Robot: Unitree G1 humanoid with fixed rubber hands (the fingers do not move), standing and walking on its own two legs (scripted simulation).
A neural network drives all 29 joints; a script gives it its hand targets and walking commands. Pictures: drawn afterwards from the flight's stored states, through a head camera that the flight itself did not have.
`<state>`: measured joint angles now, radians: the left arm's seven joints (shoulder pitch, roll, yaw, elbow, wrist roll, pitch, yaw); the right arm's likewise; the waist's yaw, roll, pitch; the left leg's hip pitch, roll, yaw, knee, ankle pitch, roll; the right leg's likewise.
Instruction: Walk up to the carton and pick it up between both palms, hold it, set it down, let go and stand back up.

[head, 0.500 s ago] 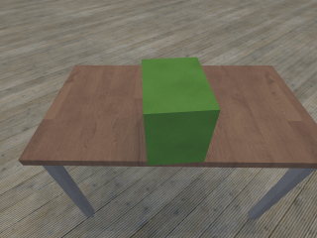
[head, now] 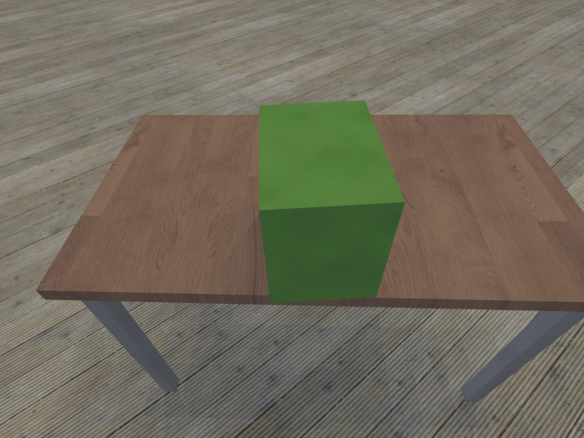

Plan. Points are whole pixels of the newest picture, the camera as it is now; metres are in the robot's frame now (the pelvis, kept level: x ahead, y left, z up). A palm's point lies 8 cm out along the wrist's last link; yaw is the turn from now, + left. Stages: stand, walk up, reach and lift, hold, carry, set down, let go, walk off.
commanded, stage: stand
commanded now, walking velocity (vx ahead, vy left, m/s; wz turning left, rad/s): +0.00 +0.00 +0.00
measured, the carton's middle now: (318, 201) +0.50 -0.02 +0.04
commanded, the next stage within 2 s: reach and lift in 0.22 s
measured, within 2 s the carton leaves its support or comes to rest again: neither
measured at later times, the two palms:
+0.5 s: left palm (176, 403) +0.22 +0.21 -0.13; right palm (438, 436) +0.18 -0.19 -0.14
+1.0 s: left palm (185, 390) +0.22 +0.18 -0.06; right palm out of the picture +0.17 -0.21 -0.09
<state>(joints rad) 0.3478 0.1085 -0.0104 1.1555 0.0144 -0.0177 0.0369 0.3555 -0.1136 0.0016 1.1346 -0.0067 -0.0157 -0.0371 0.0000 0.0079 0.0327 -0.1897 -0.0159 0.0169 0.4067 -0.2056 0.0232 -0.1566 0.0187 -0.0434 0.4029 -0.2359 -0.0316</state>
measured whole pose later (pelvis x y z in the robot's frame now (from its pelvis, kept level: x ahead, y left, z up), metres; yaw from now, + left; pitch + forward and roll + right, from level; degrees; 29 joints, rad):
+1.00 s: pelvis -0.03 -0.02 +0.00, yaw -1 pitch +4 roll +0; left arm -0.17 0.16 0.05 0.59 -0.01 0.53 0.03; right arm -0.05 -0.10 0.03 0.68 0.10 0.34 -0.03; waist 0.00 -0.01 -0.03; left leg -0.29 0.02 -0.01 0.34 -0.12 -0.03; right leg -0.27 0.06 -0.02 0.36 -0.15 -0.06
